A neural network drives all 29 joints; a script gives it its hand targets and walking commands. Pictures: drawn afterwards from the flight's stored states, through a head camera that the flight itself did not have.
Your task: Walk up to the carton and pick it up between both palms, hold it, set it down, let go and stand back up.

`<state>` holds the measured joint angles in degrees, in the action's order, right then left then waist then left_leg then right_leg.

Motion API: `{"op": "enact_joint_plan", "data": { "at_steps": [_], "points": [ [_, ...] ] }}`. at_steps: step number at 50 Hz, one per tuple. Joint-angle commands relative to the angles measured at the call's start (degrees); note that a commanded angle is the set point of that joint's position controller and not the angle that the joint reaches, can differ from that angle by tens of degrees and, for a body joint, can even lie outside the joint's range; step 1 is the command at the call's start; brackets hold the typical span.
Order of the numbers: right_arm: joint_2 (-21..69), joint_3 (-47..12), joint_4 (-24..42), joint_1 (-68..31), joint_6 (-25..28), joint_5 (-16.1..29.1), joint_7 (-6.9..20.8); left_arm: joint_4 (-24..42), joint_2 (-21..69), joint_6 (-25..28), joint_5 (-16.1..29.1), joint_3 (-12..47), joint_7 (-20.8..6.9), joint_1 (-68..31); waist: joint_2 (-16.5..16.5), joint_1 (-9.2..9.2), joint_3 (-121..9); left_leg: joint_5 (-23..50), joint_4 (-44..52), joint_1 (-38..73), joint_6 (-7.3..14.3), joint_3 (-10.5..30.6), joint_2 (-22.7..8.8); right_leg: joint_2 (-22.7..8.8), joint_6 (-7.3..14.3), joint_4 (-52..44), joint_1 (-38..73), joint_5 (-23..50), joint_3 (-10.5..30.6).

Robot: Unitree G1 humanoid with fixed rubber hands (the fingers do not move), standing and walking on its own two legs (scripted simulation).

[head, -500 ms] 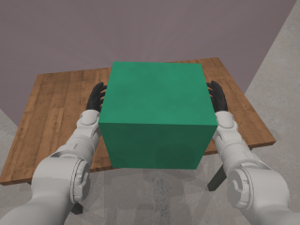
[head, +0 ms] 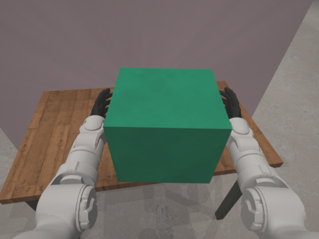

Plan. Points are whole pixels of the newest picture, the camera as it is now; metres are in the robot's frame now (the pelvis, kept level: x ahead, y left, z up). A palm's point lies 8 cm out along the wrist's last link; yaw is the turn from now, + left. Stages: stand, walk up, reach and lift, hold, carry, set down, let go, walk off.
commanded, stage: reach and lift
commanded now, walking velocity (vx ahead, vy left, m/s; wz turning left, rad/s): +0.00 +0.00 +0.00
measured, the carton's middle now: (165, 125) +0.42 +0.00 +0.08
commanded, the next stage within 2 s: hold in 1.92 s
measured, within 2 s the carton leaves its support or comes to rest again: neither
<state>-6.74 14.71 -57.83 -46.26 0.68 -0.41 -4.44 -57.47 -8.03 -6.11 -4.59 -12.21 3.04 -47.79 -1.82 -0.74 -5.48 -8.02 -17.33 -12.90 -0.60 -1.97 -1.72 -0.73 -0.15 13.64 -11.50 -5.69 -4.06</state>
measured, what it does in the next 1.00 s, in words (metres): stands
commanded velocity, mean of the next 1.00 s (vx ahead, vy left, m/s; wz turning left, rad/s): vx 0.00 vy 0.00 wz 0.00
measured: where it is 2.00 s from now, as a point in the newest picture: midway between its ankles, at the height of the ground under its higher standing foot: outside the picture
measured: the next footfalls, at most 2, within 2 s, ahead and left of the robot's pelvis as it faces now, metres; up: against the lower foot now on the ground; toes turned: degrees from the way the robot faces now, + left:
none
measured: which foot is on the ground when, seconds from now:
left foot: down 0.00-1.00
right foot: down 0.00-1.00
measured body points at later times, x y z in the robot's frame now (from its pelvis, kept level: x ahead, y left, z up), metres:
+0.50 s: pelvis -0.01 +0.00 +0.00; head -0.03 +0.03 +0.45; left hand +0.39 +0.17 +0.14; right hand +0.38 -0.18 +0.14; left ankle +0.01 +0.12 -0.75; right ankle +0.01 -0.12 -0.75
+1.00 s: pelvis -0.01 +0.00 +0.00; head -0.04 +0.02 +0.45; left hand +0.38 +0.18 +0.17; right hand +0.38 -0.18 +0.17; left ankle +0.01 +0.12 -0.75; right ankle +0.01 -0.12 -0.75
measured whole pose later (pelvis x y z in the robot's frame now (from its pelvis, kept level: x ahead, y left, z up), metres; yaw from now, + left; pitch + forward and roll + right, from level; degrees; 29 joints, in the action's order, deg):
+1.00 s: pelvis -0.01 +0.00 +0.00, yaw +1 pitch -4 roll -1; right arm -7.0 4.5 -34.1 -38.6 -15.3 10.4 -7.7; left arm -14.2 -4.0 -35.8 -12.7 -15.9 -3.1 -34.9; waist -3.3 -3.9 -0.4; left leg -8.6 -17.5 -4.6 -0.7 -1.2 -1.8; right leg -0.6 0.0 14.1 -3.0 -6.7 -4.7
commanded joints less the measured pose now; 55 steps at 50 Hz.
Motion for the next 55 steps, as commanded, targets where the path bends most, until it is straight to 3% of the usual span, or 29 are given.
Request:
{"op": "enact_joint_plan", "data": {
  "at_steps": [1,3,4,6,9,14,16,17,18,19,26,29,30,32,33,35,37,40,41,46,49,52,54,55],
  "points": [
    [33.23,-15.75,13.67,-41.0,1.49,1.22,8.62,21.55,38.48,0.28,-0.4,12.48,-7.28,-38.44,3.3,-0.86,-29.3,19.96,-0.75,13.09,-2.79,-0.29,3.08,2.93,-0.71,1.92,14.59,17.55,0.65],
    [30.55,-14.4,14.29,-40.75,0.61,2.27,8.55,22.49,38.58,-2.95,-1.45,12.67,-7.94,-35.24,4.07,-1.32,-25.51,20.1,-0.26,14.39,-3.12,-0.06,2.82,3.07,-0.63,0.89,13.04,14.95,0.6],
    [31.58,-15.88,17.72,-39.97,0.45,2.4,8.33,26.49,38.61,-4.0,-0.94,12.56,-8.16,-35.0,2.06,-0.87,-27.51,21.01,-0.73,15.64,-2.66,-0.1,3.04,3.52,-0.75,1.14,15.04,16.02,0.48],
    [29.61,-14.64,16.7,-38.74,-0.38,2.18,8.07,25.23,37.87,-6.42,-2.22,12.49,-8.9,-32.34,2.21,-1.22,-23.8,18.08,0.31,14.06,-2.58,-0.83,3.52,3.25,-0.97,0.28,14.5,13.91,0.4],
    [29.75,-17.35,21.06,-38.04,-0.55,4.03,7.75,29.95,38.36,-8.65,-2.04,13.9,-8.93,-29.3,2.25,-1.5,-25.05,21.76,-0.36,17.16,-2.72,-0.61,3.12,3.44,-0.64,0.57,15.24,16.87,-0.12],
    [27.82,-17.96,23.45,-36.19,-1.99,5.42,7.07,34.3,38.29,-12.74,-2.32,15.94,-9.92,-26.41,3.4,-1.94,-19.51,17.04,0.57,16.13,-2.95,-0.69,3.07,3.44,-0.51,-0.37,13.01,10.12,-0.66],
    [29.38,-20.24,26.66,-36.0,-2.14,6.54,7.08,36.98,38.66,-13.37,-2.16,16.89,-10.11,-25.42,2.37,-1.41,-20.05,17.56,-0.06,16.37,-2.49,-0.67,3.37,3.63,-0.38,0.03,13.89,11.43,-0.87],
    [29.71,-21.86,31.55,-38.1,-1.82,7.5,7.22,41.58,37.97,-13.19,-1.04,17.56,-9.9,-27.29,2.24,-1.07,-24.18,19.07,-0.63,16.96,-2.1,-0.82,3.61,3.84,-0.59,0.7,14.2,13.33,-0.67],
    [30.65,-21.74,28.82,-36.97,-2.55,7.74,7.05,40.22,37.81,-13.98,-1.62,18.33,-9.8,-27.89,3.36,-2.19,-21.86,16.99,-0.32,16.43,-2.56,-0.44,3.89,3.75,-0.44,0.01,13.16,11.06,-1.18],
    [30.0,-21.82,28.73,-36.35,-3.16,7.3,6.97,39.84,37.44,-14.37,-1.94,17.49,-9.81,-26.42,2.9,-1.15,-20.67,14.95,-0.24,16.44,-2.15,-0.41,3.71,3.64,-0.46,-0.1,13.15,9.02,-0.93],
    [31.36,-26.7,37.22,-36.4,-5.37,10.18,5.55,46.31,36.62,-17.63,-0.34,20.61,-10.34,-24.26,0.85,-2.09,-22.9,14.72,-0.48,16.59,-1.37,-0.25,4.15,3.52,-1.01,0.77,14.11,11.68,-0.66],
    [30.48,-26.61,36.84,-35.46,-6.92,10.67,4.66,46.74,35.93,-19.36,-0.46,20.19,-10.97,-22.98,1.79,-1.84,-20.65,11.57,0.05,15.76,-0.99,-0.36,4.4,3.13,-1.06,0.0,13.14,8.27,-0.44],
    [30.67,-26.5,36.28,-35.07,-7.63,10.5,4.58,45.31,35.69,-20.19,-0.82,19.97,-11.19,-22.03,1.11,-2.7,-18.88,9.85,0.47,14.73,-0.93,-0.17,4.39,3.17,-1.17,-0.02,12.44,6.3,-0.75],
    [31.22,-26.95,37.89,-36.01,-8.26,10.55,4.36,45.77,35.63,-20.6,-0.57,19.66,-11.56,-23.44,1.07,-2.75,-19.48,8.6,1.07,14.65,-0.14,-0.5,4.61,2.89,-1.28,-0.33,12.24,6.22,-0.01],
    [32.08,-27.98,39.34,-36.87,-8.49,11.34,4.23,48.23,35.45,-20.74,-0.35,19.84,-11.65,-23.82,0.52,-2.09,-20.86,9.24,0.62,14.42,-0.16,-0.61,4.72,2.87,-1.38,0.3,13.3,7.17,-0.54],
    [31.31,-27.88,39.71,-37.09,-9.11,11.97,3.89,48.53,35.87,-21.7,0.12,20.67,-11.78,-23.88,2.44,-3.39,-21.44,11.24,0.18,15.54,-0.78,-0.33,4.56,2.89,-1.34,0.81,13.2,8.98,-0.58],
    [31.29,-29.03,39.78,-36.23,-10.19,13.02,3.37,49.6,35.59,-22.62,0.0,20.74,-11.93,-23.18,2.1,-2.98,-21.46,12.82,-0.3,15.95,-0.84,-0.33,4.63,3.22,-1.39,0.84,14.3,10.47,-0.5],
    [31.13,-28.03,39.16,-35.35,-11.22,12.3,3.19,48.36,34.74,-23.76,-1.1,18.53,-13.0,-22.02,0.8,-2.83,-17.61,8.33,1.23,13.94,-0.17,-0.82,4.72,2.76,-1.67,0.02,14.02,7.19,-0.19],
    [31.36,-28.07,39.58,-35.33,-11.28,12.35,3.05,48.73,34.55,-24.04,-1.57,18.17,-13.16,-21.59,0.99,-3.2,-18.08,9.79,0.99,14.8,-0.31,-0.61,4.68,3.14,-1.82,0.46,14.58,8.41,-0.48],
    [31.1,-29.23,40.35,-33.93,-12.4,13.68,2.8,52.51,33.78,-25.31,-1.33,19.96,-13.23,-22.26,3.05,-3.48,-18.09,13.03,0.18,16.22,-0.79,-0.26,4.44,3.75,-1.57,0.8,14.66,9.9,-0.8],
    [30.21,-29.73,41.82,-34.46,-12.86,14.81,2.38,53.03,35.12,-26.42,-0.96,21.04,-13.42,-21.7,3.42,-4.01,-17.55,14.07,-0.57,16.78,-1.54,0.23,4.35,3.44,-1.54,1.02,14.88,10.66,-0.75],
    [30.76,-30.77,44.38,-34.98,-13.26,15.4,2.29,54.71,33.67,-26.91,-1.11,20.43,-13.7,-21.51,1.62,-3.65,-18.72,14.1,-0.7,16.62,-1.06,-0.23,4.56,3.49,-1.55,1.12,15.52,10.18,-1.07],
    [31.0,-31.8,45.3,-35.03,-13.1,16.24,2.27,57.59,35.4,-26.72,0.32,23.04,-13.14,-22.79,3.01,-4.03,-21.05,16.43,-1.24,17.76,-1.58,0.39,4.31,3.64,-1.15,1.49,15.49,11.93,-0.99],
    [31.85,-31.79,44.45,-33.9,-13.59,16.16,2.22,56.06,35.25,-26.96,-0.09,22.63,-13.15,-21.64,2.83,-3.92,-19.25,16.51,-1.22,17.43,-1.58,0.79,4.32,3.49,-1.18,1.01,15.0,11.64,-0.6]
  ]
}}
